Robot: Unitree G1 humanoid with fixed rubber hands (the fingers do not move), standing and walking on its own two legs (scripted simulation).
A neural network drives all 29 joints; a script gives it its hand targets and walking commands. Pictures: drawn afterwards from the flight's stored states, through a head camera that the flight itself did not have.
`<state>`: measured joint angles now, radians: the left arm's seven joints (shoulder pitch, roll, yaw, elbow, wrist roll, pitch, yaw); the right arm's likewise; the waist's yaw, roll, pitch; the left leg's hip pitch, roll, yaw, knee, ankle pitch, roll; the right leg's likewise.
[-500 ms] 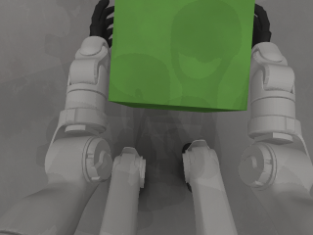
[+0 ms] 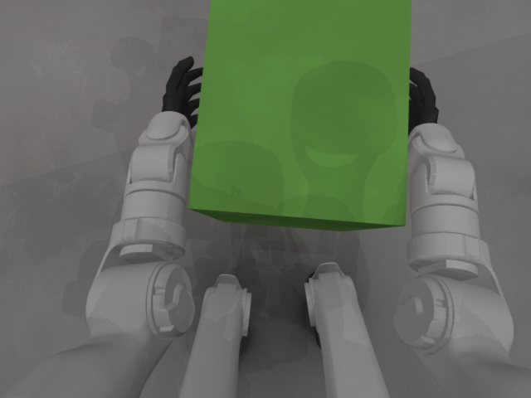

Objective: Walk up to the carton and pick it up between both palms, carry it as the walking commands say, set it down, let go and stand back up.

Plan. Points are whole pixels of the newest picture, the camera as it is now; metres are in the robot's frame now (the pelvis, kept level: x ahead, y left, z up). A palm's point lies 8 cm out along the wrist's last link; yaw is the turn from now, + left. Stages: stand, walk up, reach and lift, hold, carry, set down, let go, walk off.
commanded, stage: reach and lift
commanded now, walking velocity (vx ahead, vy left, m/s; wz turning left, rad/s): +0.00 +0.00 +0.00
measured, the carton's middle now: (294, 128) +0.51 -0.05 -0.12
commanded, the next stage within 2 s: none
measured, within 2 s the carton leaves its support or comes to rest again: neither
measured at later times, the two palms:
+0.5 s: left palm (154, 115) +0.48 +0.11 +0.01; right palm (443, 128) +0.44 -0.21 +0.00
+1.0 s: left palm (120, 111) +0.45 +0.12 +0.08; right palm (484, 128) +0.42 -0.21 +0.07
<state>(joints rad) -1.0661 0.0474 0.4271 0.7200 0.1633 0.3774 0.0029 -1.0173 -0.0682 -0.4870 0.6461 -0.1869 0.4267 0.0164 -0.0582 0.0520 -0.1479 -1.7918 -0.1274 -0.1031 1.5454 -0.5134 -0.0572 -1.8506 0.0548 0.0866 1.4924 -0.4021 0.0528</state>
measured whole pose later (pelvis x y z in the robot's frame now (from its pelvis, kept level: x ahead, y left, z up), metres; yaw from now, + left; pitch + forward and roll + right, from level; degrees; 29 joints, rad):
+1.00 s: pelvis +0.04 +0.00 +0.13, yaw -1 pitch +31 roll +0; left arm -0.65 -0.06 0.38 0.60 0.20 0.33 -0.04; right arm -0.61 0.04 -0.43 0.54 -0.20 0.37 0.04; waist -0.06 0.04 -0.17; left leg -1.16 -0.10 -0.13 1.04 -0.41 -0.03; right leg -1.22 0.05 0.11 1.00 -0.32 0.04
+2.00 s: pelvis +0.08 +0.00 +0.22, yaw -1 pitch +5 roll +0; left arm -0.34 -0.11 0.29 0.42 0.24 0.47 -0.10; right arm -0.29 0.11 -0.34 0.33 -0.24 0.53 0.07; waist -0.06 0.02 -0.04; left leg -0.28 -0.05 -0.14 0.42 -0.22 0.00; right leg -0.33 0.02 0.11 0.38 -0.14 0.03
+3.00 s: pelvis +0.09 +0.00 +0.23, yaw -2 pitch -5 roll +0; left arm -0.22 -0.12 0.24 0.17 0.22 0.70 -0.09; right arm -0.22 0.13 -0.24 0.14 -0.24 0.74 0.04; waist 0.00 0.02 0.03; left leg 0.00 -0.03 -0.13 0.29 -0.19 -0.01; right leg -0.06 0.03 0.11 0.28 -0.13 0.01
